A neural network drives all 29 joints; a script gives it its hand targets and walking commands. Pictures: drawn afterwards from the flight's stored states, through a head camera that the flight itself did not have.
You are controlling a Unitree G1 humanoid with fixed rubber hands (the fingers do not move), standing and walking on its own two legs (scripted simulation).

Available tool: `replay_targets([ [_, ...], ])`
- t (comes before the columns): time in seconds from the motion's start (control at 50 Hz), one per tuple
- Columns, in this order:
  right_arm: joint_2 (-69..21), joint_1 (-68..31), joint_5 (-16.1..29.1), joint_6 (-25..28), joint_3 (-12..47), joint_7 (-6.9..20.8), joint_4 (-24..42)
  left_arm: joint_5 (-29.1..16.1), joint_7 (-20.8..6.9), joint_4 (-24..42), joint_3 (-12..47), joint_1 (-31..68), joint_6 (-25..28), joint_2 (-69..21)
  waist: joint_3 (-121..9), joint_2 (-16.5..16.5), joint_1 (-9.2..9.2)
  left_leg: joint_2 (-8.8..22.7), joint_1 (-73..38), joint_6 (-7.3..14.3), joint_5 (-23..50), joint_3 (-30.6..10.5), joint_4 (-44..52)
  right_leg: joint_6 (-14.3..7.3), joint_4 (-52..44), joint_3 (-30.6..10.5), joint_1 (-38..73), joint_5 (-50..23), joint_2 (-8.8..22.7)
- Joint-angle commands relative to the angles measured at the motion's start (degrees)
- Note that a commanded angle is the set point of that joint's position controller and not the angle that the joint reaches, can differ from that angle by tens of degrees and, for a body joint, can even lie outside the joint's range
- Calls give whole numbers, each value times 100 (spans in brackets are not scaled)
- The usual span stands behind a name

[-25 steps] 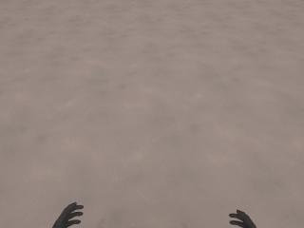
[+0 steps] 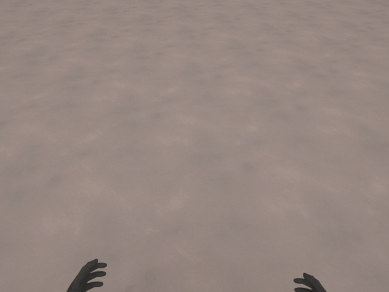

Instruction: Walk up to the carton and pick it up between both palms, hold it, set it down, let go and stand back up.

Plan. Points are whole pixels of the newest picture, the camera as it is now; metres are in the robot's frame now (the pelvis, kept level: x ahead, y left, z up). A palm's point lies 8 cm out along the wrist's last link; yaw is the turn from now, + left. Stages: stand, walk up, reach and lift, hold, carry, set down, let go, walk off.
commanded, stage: stand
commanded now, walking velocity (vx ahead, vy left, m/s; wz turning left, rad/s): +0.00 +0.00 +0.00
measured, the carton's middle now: out of the picture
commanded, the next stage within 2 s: walk up in 0.14 s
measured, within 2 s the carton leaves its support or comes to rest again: neither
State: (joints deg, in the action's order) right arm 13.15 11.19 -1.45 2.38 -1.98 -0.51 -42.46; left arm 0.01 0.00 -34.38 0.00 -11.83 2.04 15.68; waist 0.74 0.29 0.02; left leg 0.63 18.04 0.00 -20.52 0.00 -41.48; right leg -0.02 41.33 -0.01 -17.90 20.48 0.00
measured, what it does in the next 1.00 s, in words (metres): steps to the left: left foot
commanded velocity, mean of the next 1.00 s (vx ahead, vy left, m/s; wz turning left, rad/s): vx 0.00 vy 0.00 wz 0.00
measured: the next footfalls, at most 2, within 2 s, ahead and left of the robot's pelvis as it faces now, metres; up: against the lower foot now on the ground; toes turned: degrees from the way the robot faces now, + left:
left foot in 0.64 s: +0.04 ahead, +0.14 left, +0.00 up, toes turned +1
right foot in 1.12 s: -0.06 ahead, +0.05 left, +0.00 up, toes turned +1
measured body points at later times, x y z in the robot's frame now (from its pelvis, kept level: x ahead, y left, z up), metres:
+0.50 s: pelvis -0.02 +0.02 +0.00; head -0.03 +0.01 +0.45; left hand +0.13 +0.30 -0.07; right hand +0.12 -0.26 -0.10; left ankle -0.01 +0.12 -0.67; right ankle +0.02 -0.12 -0.72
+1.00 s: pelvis -0.10 +0.13 +0.00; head -0.08 +0.14 +0.45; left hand -0.03 +0.44 -0.11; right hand +0.01 -0.17 -0.09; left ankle +0.00 +0.14 -0.71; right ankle -0.10 -0.01 -0.68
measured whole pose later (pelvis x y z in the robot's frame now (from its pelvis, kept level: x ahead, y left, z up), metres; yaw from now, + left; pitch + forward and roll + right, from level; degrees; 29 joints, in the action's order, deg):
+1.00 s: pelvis -0.10 +0.13 +0.00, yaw +1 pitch -2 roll +1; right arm 19.3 10.4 -2.2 -2.8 -4.6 2.0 -43.9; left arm 0.0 2.5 -42.5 0.0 -18.4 -1.0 23.4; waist 5.2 -2.4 -1.4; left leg -9.1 20.3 4.9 -7.0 6.5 -28.1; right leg -0.1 57.5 -5.6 -24.5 25.3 -0.6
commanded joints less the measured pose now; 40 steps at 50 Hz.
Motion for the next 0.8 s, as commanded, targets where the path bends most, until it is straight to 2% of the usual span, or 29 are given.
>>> replay_targets([
  [0.0,1555,-444,23,105,-359,39,261,140,67,-209,-482,413,204,1431,368,252,-9,461,97,429,370,-825,1269,-484,-1174,-754,-156,-302,509],
  [0.02,1519,-406,17,129,-347,44,250,158,70,-252,-499,340,192,1420,194,109,-34,531,8,450,319,-848,1321,-476,-1150,-727,-73,-336,497],
  [0.08,1621,-587,33,156,-393,51,290,114,36,-219,-514,285,219,1439,127,348,26,474,101,443,574,-803,1279,-439,-1157,-651,81,-566,509],
  [0.1,1606,-653,37,141,-384,59,275,129,46,-230,-524,285,201,1509,208,220,66,464,151,439,571,-850,1282,-436,-1086,-592,93,-606,471],
  [0.2,1629,-434,65,137,-373,52,182,145,55,-285,-460,313,218,1391,151,184,-50,449,-22,398,557,-756,1131,-499,-1185,-814,-83,-660,539],
  [0.26,1653,-370,38,137,-395,66,190,143,57,-276,-509,403,220,1515,294,-78,-137,395,-58,382,502,-703,1201,-486,-1319,-809,-156,-543,545],
  [0.3,1601,-522,71,92,-406,77,166,135,50,-200,-521,340,227,1458,303,90,-20,415,21,379,483,-654,1213,-457,-1292,-768,-108,-449,546],
  [0.32,2225,-704,-240,-114,-586,234,272,48,130,-500,-667,-364,175,2063,291,514,231,112,553,485,2543,-501,214,-701,-862,-1205,-532,-1894,1052],
  [0.34,2035,-573,-181,-212,-587,251,364,54,162,-510,-699,-636,134,2271,204,151,250,-75,707,419,2616,-243,-449,-1077,-1176,-1766,-402,-2122,1500],
  [0.36,1922,-704,-120,-298,-619,274,416,105,214,-444,-838,-766,123,2484,195,-251,358,-340,1107,281,1767,-46,-1356,-1561,-1476,-2260,-257,-2460,2091],
  [0.38,1878,-664,-113,-364,-600,288,440,135,264,-389,-849,-606,127,2545,260,-680,311,-362,1564,310,-758,-197,-2102,-1999,-1615,-2792,-28,-3036,2650],
  [0.4,1883,-825,-115,-429,-637,285,556,137,296,-310,-866,-392,119,2450,436,-876,316,-264,1975,282,-1242,-638,-2903,-2204,-1772,-2898,-181,-3084,2786],
  [0.42,1893,-803,-71,-439,-622,301,510,118,332,-271,-877,-205,138,2426,572,-639,264,-224,1903,320,-1158,-861,-3123,-2097,-1719,-2628,-334,-3114,2661],
  [0.46,1841,-726,8,-418,-589,352,542,142,348,-200,-768,19,176,2302,551,-559,119,-191,1749,368,-1012,-1092,-2838,-1833,-1389,-2099,-324,-3345,2182],
  [0.48,1852,-708,20,-440,-632,386,556,152,378,-178,-786,3,179,2335,604,-621,99,-185,1727,345,-943,-1095,-2779,-1782,-1412,-2108,-424,-3171,2168],
  [0.5,1875,-551,34,-466,-607,424,561,154,408,-182,-819,324,152,2551,575,-858,-87,54,1384,360,-895,-1142,-2304,-1699,-1421,-2107,-527,-2774,2233],
  [0.54,1961,-277,3,-510,-620,455,470,169,402,-168,-785,314,159,2578,570,-972,-170,285,1274,419,-764,-965,-1381,-1673,-1407,-2262,-527,-2768,2376],
  [0.56,2130,-8,-40,-507,-652,458,378,162,411,-155,-739,444,149,2524,390,-818,-310,396,862,419,-569,-1068,-601,-1537,-1118,-2221,-625,-2916,2295],
  [0.58,2122,276,-46,-462,-657,447,261,112,381,-137,-697,637,117,2459,126,-758,-535,255,120,363,9,-780,266,-1258,-790,-1754,-969,-2814,1994],
  [0.6,2292,981,-58,-434,-732,441,-24,63,375,-113,-608,869,44,2208,-152,-206,-820,349,-997,343,473,-1132,1660,-777,163,-1112,-1432,-2104,1415],
  [0.62,2790,602,-149,-382,-797,373,5,14,346,-205,-417,276,-50,1534,155,1764,-521,1283,-873,339,1894,-2426,2601,-339,1359,-495,-2161,1082,-159],
  [0.64,2848,104,-169,-375,-768,367,120,-73,390,-295,-436,-54,-109,1586,216,1348,-142,1434,-418,441,2056,-2525,2678,-235,1842,-681,-2278,1597,-645],
  [0.66,2756,-143,-127,-407,-750,334,294,-55,432,-399,-483,-77,-181,1866,215,1303,-220,1628,-9,409,1214,-2548,3082,-265,2195,-777,-2116,1554,-555],
  [0.68,2609,-293,-88,-409,-770,289,330,-23,429,-496,-547,-76,-251,2072,469,768,-186,1628,106,295,542,-2658,3254,-306,2447,-849,-2156,1231,-500],
  [0.7,2493,-395,-88,-417,-771,266,274,-43,431,-662,-606,-169,-273,2139,610,971,-107,1393,-4,-37,56,-2493,3374,-321,2491,-981,-2255,815,-439],
  [0.72,2278,-450,-86,-403,-729,248,291,-29,407,-832,-618,-386,-292,2211,628,752,-25,1155,26,-194,-74,-2120,3305,-266,2473,-1017,-2044,492,-387],
  [0.74,2232,-441,-95,-393,-721,226,315,-20,396,-904,-584,-480,-292,2165,466,910,-65,1160,-373,-171,130,-2011,3189,-234,2359,-969,-2045,457,-383],
  [0.76,2127,-454,-78,-400,-710,232,322,-19,382,-969,-603,-545,-303,2184,358,511,-44,1080,-625,-56,260,-1907,3075,-205,2345,-943,-2013,370,-350],
  [0.78,2131,-333,-69,-392,-711,216,314,16,372,-1095,-619,-760,-318,2194,160,372,-44,1048,-932,-275,393,-1741,3017,-201,2225,-967,-1906,260,-399],
])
